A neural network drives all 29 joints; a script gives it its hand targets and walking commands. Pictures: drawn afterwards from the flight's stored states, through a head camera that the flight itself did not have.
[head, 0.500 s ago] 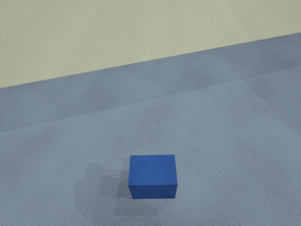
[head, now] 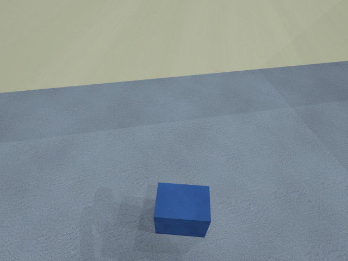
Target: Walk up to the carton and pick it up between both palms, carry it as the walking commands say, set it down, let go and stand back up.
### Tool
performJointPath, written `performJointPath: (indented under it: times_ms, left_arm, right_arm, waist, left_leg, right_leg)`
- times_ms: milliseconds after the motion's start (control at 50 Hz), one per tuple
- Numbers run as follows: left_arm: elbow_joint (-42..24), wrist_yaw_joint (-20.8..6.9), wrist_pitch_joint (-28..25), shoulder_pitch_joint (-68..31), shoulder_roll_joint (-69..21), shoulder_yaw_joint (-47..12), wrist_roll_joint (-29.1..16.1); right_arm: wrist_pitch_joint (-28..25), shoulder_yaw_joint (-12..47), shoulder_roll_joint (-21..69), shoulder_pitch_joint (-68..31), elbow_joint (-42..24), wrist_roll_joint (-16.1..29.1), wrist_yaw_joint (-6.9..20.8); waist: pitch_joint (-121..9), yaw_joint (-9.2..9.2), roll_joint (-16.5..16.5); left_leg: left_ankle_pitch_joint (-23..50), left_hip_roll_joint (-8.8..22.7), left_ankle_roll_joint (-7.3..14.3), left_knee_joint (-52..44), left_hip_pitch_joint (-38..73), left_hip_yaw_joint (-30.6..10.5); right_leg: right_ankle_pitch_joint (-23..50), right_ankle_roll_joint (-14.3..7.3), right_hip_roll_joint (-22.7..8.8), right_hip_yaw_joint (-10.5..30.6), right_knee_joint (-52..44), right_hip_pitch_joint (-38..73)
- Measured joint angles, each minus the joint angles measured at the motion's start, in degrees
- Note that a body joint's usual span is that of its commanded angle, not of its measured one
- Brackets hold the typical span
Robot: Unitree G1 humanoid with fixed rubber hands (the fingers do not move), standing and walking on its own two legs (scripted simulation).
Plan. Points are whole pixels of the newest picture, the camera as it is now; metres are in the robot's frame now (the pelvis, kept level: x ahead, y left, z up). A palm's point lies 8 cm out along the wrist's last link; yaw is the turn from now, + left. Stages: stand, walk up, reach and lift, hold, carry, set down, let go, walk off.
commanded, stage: walk up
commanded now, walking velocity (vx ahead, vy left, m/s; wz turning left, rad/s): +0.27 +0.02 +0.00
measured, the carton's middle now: (181, 210) +0.49 -0.03 -0.66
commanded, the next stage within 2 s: stand in 0.90 s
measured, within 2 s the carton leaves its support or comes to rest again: neither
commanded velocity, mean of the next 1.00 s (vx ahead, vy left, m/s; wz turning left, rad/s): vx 0.09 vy -0.02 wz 0.00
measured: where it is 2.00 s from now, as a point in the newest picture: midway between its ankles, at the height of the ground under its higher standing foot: outside the picture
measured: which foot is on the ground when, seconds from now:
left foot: up 0.00-0.04, down 0.06-1.00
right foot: down 0.00-0.06, up 0.08-0.42, down 0.44-1.00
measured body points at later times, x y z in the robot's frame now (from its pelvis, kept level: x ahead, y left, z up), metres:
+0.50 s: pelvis +0.10 -0.02 -0.01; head +0.12 -0.02 +0.44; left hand +0.21 +0.20 -0.16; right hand -0.01 -0.19 -0.17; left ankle +0.04 +0.13 -0.74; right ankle +0.15 -0.14 -0.75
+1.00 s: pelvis +0.13 -0.03 +0.00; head +0.13 -0.03 +0.45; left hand +0.10 +0.19 -0.16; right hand +0.14 -0.25 -0.17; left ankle +0.04 +0.13 -0.74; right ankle +0.15 -0.14 -0.74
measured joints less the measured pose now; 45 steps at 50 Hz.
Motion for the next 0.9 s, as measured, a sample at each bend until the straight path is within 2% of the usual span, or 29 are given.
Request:
performJointPath:
  times_ms: [60,80,120,160,220,300,400,440,460,500,540,700,900]
  left_arm:
    - [0.28,-0.59,0.8,1.05,-0.07,-0.01,-0.33]
    - [0.34,-0.88,1.18,0.94,0.18,-0.14,-0.28]
    - [-0.08,-1.47,1.88,-0.01,0.73,-0.27,0.4]
    - [-1.39,-1.9,1.57,-2.01,1.33,-0.31,0.73]
    - [-3.97,-2.19,0.2,-5.59,2.08,-0.17,0.59]
    - [-6.38,-2.31,0.03,-9.93,3.25,0.0,0.04]
    - [-7.49,-1.77,0.22,-14.85,4.0,-0.65,-1.14]
    - [-7.63,-1.24,-0.63,-16.18,3.99,-1.13,-1.25]
    - [-7.57,-0.94,-1.13,-16.65,3.65,-1.2,-1.04]
    - [-7.34,-0.51,-1.52,-17.28,1.72,-1.73,-0.93]
    - [-7.01,-0.41,-1.42,-17.39,-0.08,-2.63,-1.31]
    - [-6.32,1.0,-2.38,-16.26,-1.66,-2.66,-2.01]
    - [-2.22,0.46,-0.77,-10.02,0.71,-1.82,-1.72]
  right_arm:
    - [-1.28,-0.02,0.08,0.54,-1.26,-0.18,-0.36]
    - [-1.64,-0.09,0.55,0.54,-1.31,-0.49,-0.62]
    - [-1.86,0.04,1.72,0.7,-1.22,-0.44,-1.21]
    - [-2.12,0.25,2.76,1.42,-0.95,-0.09,-1.52]
    - [-2.67,0.43,3.93,3.14,-0.06,0.17,-1.46]
    - [-3.65,0.64,5.06,5.52,1.15,-0.16,-1.49]
    - [-3.74,0.69,5.41,7.84,2.15,-0.11,-1.28]
    - [-3.12,0.93,5.43,8.59,2.47,0.72,-1.31]
    - [-2.68,1.03,5.22,8.62,2.76,1.18,-1.32]
    - [-1.61,1.12,3.83,7.53,2.98,1.81,-1.52]
    - [-0.91,1.1,2.8,6.5,2.75,2.19,-1.93]
    - [-0.41,0.8,0.52,-0.31,2.32,2.03,-2.48]
    - [-0.57,0.38,-0.66,-5.21,2.31,1.59,-2.77]
  waist:
    - [-0.55,-1.04,-0.13]
    - [-0.58,-1.47,-0.91]
    - [-0.54,-1.99,-2.22]
    - [-0.09,-2.83,-2.44]
    - [0.57,-3.71,-1.79]
    - [1.51,-4.84,-1.33]
    - [3.56,-6.01,-1.03]
    - [4.08,-6.22,-1.55]
    - [4.23,-6.09,-1.44]
    - [4.76,-6.46,1.21]
    - [4.74,-6.59,2.71]
    - [3.61,-3.46,3.5]
    - [2.28,-1.54,3.15]
  left_leg:
    - [3.0,-0.5,1.09,-8.05,3.58,1.4]
    - [6.4,-0.99,1.53,-7.75,3.44,2.04]
    - [7.33,-1.5,2.18,-7.43,4.25,3.76]
    - [7.48,-1.58,2.4,-9.64,6.04,4.19]
    - [9.1,-1.39,2.2,-14.31,8.85,3.79]
    - [9.88,-0.62,1.45,-18.38,12.06,3.78]
    - [7.57,0.32,-0.21,-17.9,14.53,4.12]
    - [5.09,0.06,-1.12,-14.77,14.18,4.04]
    - [3.5,0.16,-1.6,-12.63,13.66,3.97]
    - [1.32,1.68,-2.05,-9.87,12.93,2.47]
    - [0.77,2.18,-2.8,-10.0,13.52,1.4]
    - [2.0,2.99,-3.62,-14.33,16.1,0.61]
    - [3.11,3.22,-3.88,-17.25,18.37,0.36]
  right_leg:
    - [-5.72,0.96,-0.9,0.46,7.52,-2.6]
    - [-9.45,1.07,-1.39,1.66,12.11,-4.44]
    - [-12.48,1.88,-1.32,4.47,23.25,-9.33]
    - [-10.72,2.79,-1.19,5.04,30.67,-13.36]
    - [-6.82,3.66,-1.77,4.54,32.78,-16.85]
    - [-0.87,4.25,-2.71,4.61,28.06,-18.41]
    - [0.76,3.95,-2.89,4.32,14.11,-13.98]
    - [8.15,3.46,-2.99,4.22,6.93,-10.06]
    - [6.05,2.85,-2.99,4.02,5.81,-8.82]
    - [1.79,1.86,-1.63,2.84,7.01,-8.38]
    - [0.37,1.39,-1.21,1.97,7.58,-7.75]
    - [0.32,0.75,-0.27,0.67,4.92,-5.43]
    - [0.93,0.75,0.13,0.13,2.44,-3.12]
